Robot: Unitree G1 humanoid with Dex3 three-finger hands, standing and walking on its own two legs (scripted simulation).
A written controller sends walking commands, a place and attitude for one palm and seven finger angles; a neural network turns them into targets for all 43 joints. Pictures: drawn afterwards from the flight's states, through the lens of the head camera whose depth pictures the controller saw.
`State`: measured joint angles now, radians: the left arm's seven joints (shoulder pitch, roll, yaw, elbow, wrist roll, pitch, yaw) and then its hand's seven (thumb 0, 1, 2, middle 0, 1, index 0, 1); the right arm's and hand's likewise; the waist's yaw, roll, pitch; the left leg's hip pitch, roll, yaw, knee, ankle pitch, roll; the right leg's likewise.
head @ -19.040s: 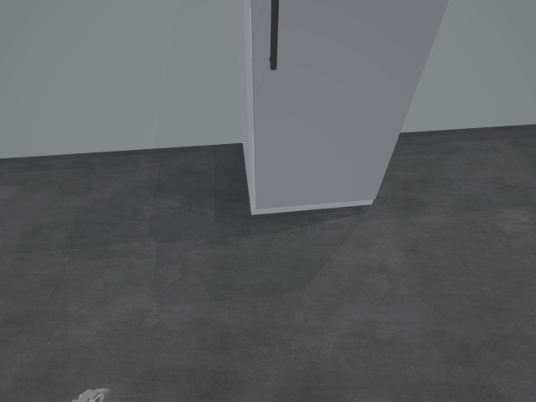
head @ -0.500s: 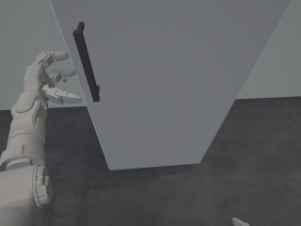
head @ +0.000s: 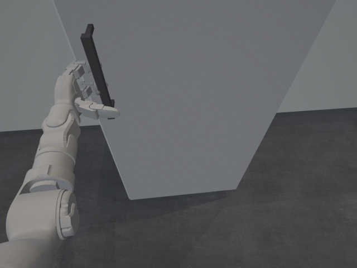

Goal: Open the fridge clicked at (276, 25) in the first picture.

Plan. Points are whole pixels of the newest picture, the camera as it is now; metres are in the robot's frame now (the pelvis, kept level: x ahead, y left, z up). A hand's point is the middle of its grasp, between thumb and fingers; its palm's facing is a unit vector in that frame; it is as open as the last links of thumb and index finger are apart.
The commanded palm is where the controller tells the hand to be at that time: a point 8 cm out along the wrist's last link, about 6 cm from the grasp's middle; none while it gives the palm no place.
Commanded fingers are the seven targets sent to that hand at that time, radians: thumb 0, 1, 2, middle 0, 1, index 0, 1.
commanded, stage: feel for the door with the fingertips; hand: left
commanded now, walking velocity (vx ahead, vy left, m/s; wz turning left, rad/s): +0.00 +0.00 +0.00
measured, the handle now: (101, 77) +0.52 +0.19 +0.15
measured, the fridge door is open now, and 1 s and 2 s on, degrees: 0 0 0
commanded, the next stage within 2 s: slide the fingers in behind the handle in 0.52 s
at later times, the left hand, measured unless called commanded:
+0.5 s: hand (91, 88) +0.47 +0.20 +0.16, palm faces +0.10 -0.99 +0.01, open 14.0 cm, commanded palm +0.45 +0.25 +0.15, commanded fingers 0.00 -0.50 0.30 -0.30 -1.20 -0.30 -1.20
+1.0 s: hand (87, 92) +0.46 +0.20 +0.16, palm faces +0.08 -1.00 +0.01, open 13.9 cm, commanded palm +0.43 +0.25 +0.15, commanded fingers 0.00 -0.50 0.30 -0.30 -1.20 -0.30 -1.20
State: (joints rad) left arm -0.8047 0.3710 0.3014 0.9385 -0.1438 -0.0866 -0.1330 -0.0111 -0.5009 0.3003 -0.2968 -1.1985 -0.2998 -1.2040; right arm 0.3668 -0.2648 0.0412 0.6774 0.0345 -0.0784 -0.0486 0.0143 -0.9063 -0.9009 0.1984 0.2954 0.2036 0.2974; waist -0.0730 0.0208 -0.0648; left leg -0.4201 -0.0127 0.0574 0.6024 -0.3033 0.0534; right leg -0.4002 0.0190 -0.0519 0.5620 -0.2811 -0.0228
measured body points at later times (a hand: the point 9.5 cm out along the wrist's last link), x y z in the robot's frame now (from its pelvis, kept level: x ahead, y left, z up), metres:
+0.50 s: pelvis +0.00 -0.02 +0.00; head +0.04 -0.02 +0.45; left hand +0.46 +0.25 +0.16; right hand +0.05 -0.29 -0.11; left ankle +0.00 +0.08 -0.73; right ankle +0.00 -0.11 -0.73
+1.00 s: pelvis +0.01 +0.00 +0.00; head +0.03 +0.00 +0.45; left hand +0.45 +0.26 +0.16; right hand +0.06 -0.26 -0.11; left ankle +0.00 +0.08 -0.73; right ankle +0.00 -0.11 -0.73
